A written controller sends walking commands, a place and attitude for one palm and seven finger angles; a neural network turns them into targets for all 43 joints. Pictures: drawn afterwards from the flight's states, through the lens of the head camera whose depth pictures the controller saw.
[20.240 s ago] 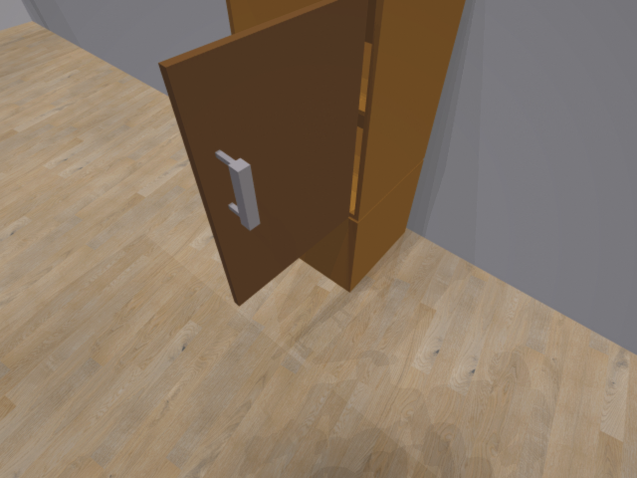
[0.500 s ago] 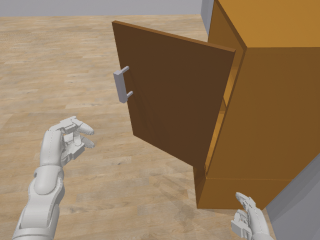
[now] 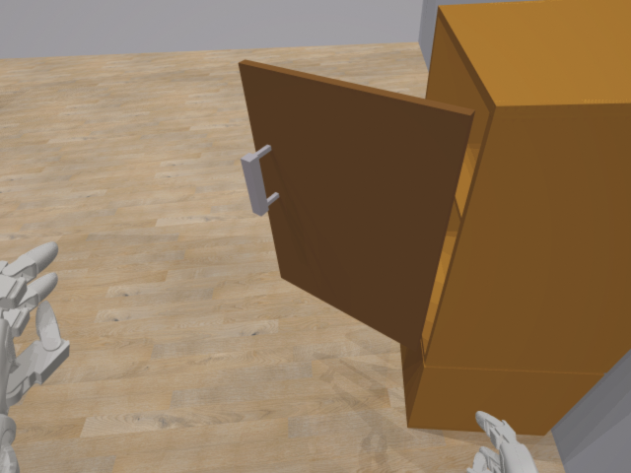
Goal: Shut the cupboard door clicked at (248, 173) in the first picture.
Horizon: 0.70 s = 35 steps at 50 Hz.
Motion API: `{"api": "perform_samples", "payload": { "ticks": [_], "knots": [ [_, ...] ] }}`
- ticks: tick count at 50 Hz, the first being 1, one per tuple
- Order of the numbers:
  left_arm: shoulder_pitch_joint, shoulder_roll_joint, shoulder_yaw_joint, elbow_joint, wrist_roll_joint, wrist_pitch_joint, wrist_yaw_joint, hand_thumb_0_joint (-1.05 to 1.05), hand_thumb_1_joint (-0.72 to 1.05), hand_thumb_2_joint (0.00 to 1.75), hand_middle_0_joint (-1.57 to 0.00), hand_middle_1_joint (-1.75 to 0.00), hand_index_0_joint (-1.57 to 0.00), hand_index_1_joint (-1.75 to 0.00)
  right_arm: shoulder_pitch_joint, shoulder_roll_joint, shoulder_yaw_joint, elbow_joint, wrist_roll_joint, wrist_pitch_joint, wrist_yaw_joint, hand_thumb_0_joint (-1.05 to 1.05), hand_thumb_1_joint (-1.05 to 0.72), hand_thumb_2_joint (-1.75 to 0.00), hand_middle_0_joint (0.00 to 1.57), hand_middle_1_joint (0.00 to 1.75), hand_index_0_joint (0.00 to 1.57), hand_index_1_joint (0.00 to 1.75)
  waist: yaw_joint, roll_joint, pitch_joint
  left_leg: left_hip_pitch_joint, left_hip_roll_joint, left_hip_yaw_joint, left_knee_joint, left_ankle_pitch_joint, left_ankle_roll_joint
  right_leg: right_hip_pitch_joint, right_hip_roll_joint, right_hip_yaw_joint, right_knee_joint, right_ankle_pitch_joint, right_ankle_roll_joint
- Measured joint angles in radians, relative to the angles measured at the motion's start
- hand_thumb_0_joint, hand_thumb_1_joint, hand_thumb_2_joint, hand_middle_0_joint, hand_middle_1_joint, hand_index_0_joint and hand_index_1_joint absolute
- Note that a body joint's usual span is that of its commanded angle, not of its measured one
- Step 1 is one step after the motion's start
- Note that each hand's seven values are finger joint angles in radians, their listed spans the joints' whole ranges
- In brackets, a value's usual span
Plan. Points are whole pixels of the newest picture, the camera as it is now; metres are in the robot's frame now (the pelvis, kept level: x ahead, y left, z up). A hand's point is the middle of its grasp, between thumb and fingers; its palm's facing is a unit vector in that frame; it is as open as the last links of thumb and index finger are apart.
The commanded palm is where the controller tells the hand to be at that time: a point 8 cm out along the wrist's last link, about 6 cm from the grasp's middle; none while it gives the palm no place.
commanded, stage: draw the hand back to the body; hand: left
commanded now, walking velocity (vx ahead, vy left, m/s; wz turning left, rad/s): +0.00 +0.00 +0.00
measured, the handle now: (263, 180) +0.65 +0.20 +0.02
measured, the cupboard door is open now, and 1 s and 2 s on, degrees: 59 59 59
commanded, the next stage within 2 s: step back with the hand held close in 0.28 s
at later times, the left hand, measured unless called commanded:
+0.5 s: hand (71, 344) +0.18 +0.26 +0.16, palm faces +0.45 -0.78 -0.44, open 7.4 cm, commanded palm +0.13 +0.30 +0.17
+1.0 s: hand (12, 396) +0.13 +0.29 +0.15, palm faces +0.41 -0.78 -0.47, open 7.4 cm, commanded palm +0.07 +0.32 +0.17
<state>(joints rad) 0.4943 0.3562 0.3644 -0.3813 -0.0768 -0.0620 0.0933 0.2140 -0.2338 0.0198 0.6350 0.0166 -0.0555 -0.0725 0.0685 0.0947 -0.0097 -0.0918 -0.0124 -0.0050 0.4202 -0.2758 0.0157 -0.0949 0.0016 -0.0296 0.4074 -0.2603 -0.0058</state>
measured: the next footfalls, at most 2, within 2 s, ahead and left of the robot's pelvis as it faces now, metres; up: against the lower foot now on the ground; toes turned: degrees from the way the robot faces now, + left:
none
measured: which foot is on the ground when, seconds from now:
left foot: down 0.00-1.00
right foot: down 0.00-1.00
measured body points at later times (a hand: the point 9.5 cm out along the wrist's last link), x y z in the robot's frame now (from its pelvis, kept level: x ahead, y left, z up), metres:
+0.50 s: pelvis -0.01 +0.00 +0.00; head -0.03 -0.04 +0.45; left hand +0.15 +0.30 +0.19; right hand +0.17 -0.23 -0.09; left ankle -0.03 +0.11 -0.74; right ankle -0.02 -0.11 -0.74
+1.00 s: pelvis -0.07 +0.03 -0.01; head -0.07 +0.03 +0.44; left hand +0.11 +0.33 +0.18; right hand +0.10 -0.22 -0.08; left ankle -0.03 +0.11 -0.74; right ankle -0.02 -0.11 -0.74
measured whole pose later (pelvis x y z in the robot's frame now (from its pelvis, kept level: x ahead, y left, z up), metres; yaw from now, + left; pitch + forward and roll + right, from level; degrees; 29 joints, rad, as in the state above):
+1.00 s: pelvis -0.07 +0.03 -0.01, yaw -1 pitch +1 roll -1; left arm 0.54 0.42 0.43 -0.46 -0.05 -0.19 0.13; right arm 0.20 -0.22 0.00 0.53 0.03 0.02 -0.09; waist 0.00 0.01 -0.02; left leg -0.36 -0.03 0.02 0.58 -0.24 0.06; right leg -0.35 -0.02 -0.01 0.54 -0.20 0.03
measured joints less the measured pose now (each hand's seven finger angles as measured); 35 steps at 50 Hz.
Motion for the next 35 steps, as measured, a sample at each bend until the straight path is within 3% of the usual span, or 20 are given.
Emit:
{"api": "perform_samples", "payload": {
  "ticks": [8,21,28,35],
  "knots": [
    [-0.043,-0.031,-0.026,0.036,0.005,-0.003,0.008,0.01,0.89,0.90,-0.23,-0.33,-0.23,-0.33,-0.017,-0.003,-0.001,0.009,-0.001,-0.021,-0.012,0.02,-0.91,-0.90,0.20,0.30,0.20,0.30,0.002,-0.013,0.010,-0.001,0.000,-0.003,-0.002,0.011,-0.003,-0.005,0.000,-0.003,0.009,0.005,-0.004],
    [-0.037,-0.011,-0.017,0.017,0.002,-0.023,-0.002,0.01,0.89,0.90,-0.21,-0.30,-0.21,-0.31,-0.016,0.012,0.004,0.001,-0.002,-0.034,-0.007,0.02,-0.91,-0.90,0.20,0.30,0.20,0.30,-0.012,-0.013,0.013,0.009,0.011,0.007,-0.009,0.017,-0.009,0.003,0.011,0.006,-0.002,0.017,-0.010],
    [0.004,-0.001,0.015,0.021,0.009,-0.091,0.012,0.01,0.89,0.90,-0.21,-0.30,-0.21,-0.31,-0.019,-0.014,-0.020,-0.016,0.002,0.027,0.003,0.02,-0.91,-0.90,0.20,0.30,0.20,0.30,-0.048,0.006,-0.027,-0.114,0.015,-0.009,0.070,-0.006,-0.001,-0.086,0.015,-0.011,0.012,0.023,-0.004],
    [0.047,0.039,0.024,-0.019,0.005,-0.090,0.017,0.01,0.89,0.90,-0.21,-0.30,-0.21,-0.31,-0.025,-0.027,-0.046,-0.045,0.008,0.085,-0.017,0.02,-0.91,-0.90,0.20,0.30,0.20,0.30,-0.060,-0.027,-0.015,-0.152,-0.014,0.016,0.072,0.009,0.018,-0.151,-0.016,0.013,0.064,0.017,0.019]
  ]
}}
